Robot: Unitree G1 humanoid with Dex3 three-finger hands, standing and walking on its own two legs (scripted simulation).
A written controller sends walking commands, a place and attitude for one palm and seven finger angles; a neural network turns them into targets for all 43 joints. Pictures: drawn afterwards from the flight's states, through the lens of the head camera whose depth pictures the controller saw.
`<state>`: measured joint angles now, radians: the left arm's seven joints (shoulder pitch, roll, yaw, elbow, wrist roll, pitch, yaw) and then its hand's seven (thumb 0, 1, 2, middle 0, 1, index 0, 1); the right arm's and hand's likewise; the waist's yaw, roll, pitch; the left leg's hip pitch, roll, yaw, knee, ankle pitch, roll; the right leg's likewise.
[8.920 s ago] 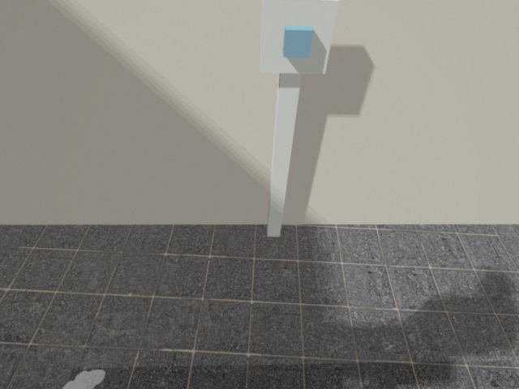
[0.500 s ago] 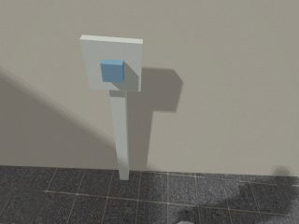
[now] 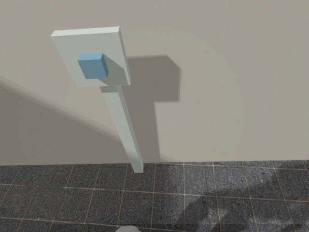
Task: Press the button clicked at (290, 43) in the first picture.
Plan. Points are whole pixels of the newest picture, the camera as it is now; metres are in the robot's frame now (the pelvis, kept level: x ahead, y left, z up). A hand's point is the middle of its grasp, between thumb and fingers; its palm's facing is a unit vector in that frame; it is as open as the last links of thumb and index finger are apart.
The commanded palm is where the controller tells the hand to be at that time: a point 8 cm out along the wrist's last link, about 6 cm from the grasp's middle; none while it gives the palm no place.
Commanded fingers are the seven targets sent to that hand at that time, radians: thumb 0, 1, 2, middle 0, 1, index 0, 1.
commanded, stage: come to a stop and stand still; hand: left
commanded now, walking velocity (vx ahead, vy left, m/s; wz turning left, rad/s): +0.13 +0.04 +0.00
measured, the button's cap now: (94, 65) +0.52 +0.20 +0.15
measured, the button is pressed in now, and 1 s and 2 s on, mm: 0 0 0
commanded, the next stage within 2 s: look again from close up in 0.46 s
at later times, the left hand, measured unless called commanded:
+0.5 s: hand out of the picture -0.06 +0.21 -0.17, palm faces +0.02 -0.98 -0.17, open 7.4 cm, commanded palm none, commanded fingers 0.00 0.90 0.90 -0.20 -0.30 -0.20 -0.30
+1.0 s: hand out of the picture -0.02 +0.16 -0.18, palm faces +0.03 -0.98 -0.17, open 7.3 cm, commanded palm none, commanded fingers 0.00 0.90 0.90 -0.20 -0.30 -0.20 -0.30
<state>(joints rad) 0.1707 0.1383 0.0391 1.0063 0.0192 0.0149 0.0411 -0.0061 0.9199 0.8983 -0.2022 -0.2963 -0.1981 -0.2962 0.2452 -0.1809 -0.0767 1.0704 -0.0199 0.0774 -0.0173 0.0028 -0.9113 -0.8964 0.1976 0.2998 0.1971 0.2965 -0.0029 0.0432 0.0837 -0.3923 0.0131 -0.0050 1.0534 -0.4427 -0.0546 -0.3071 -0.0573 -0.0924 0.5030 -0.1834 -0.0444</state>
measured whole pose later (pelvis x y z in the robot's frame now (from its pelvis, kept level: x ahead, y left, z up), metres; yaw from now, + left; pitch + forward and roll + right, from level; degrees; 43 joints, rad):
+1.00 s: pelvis -0.02 -0.01 +0.00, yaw -1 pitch -2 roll +0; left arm 0.32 0.13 -0.01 1.11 0.01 -0.02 0.04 0.01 0.93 0.90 -0.20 -0.30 -0.20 -0.30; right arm 0.27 -0.16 0.00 1.09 -0.02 -0.01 -0.04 0.01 -0.94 -0.90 0.20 0.30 0.20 0.30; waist 0.00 0.00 -0.02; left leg -0.20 0.01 0.07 0.50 -0.26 0.02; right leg -0.14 0.05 -0.09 0.47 -0.29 -0.07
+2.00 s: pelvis +0.02 -0.02 -0.01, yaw +2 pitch -2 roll +0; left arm 0.17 0.16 0.04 0.99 0.02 0.00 0.05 0.00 0.94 0.90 -0.20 -0.30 -0.20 -0.30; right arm 0.24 -0.15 -0.04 1.06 -0.01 0.02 -0.03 0.00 -0.91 -0.90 0.20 0.30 0.20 0.30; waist 0.00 -0.02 0.07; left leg -0.30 0.00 0.09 0.71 -0.45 -0.02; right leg -0.32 -0.07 -0.13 0.56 -0.21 -0.01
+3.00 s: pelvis +0.00 -0.03 +0.00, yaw +0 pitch -1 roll +0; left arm 0.37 0.06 -0.02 1.12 0.00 -0.03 0.03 0.00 0.91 0.90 -0.20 -0.30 -0.19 -0.30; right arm 0.32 -0.08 0.01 1.15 -0.02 -0.01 -0.04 0.01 -0.92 -0.90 0.20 0.30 0.20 0.30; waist 0.00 -0.02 0.02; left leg -0.25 0.02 0.10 0.45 -0.18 0.03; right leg -0.13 0.03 -0.07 0.44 -0.30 -0.05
